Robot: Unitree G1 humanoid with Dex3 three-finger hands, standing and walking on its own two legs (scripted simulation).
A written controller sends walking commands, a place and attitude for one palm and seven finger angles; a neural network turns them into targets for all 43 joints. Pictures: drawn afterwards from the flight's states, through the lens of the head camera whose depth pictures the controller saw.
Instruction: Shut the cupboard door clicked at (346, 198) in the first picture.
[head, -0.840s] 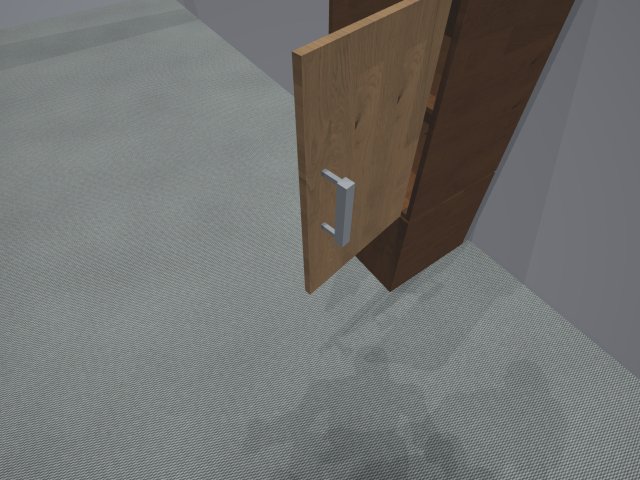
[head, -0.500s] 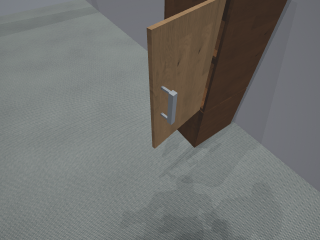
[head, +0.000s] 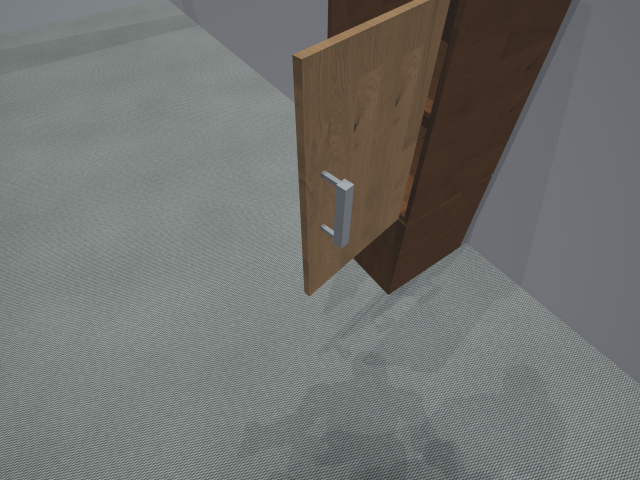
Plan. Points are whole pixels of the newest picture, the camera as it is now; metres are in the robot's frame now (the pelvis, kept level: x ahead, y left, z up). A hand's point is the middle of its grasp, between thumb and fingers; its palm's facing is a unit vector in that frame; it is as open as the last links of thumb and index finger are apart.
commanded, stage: walk around to get in front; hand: left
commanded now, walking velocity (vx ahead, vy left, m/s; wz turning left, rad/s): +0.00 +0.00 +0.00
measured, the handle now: (334, 210) +0.58 +0.01 -0.06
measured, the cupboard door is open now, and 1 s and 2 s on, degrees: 100 100 100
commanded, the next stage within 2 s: none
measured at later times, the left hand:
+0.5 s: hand out of the picture +0.07 +0.18 -0.18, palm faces -0.12 -0.96 -0.26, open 7.3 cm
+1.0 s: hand out of the picture +0.12 +0.15 -0.19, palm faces -0.35 -0.91 -0.24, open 7.4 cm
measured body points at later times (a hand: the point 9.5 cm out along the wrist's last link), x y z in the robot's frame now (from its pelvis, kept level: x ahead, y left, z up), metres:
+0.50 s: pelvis -0.02 -0.02 -0.02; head +0.03 -0.04 +0.43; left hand +0.07 +0.23 -0.16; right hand -0.02 -0.27 -0.18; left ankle -0.05 +0.11 -0.75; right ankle -0.03 -0.10 -0.73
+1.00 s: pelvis -0.01 -0.02 -0.01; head +0.04 -0.03 +0.43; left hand +0.14 +0.20 -0.17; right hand +0.02 -0.31 -0.13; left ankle +0.04 +0.11 -0.75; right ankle -0.03 -0.12 -0.75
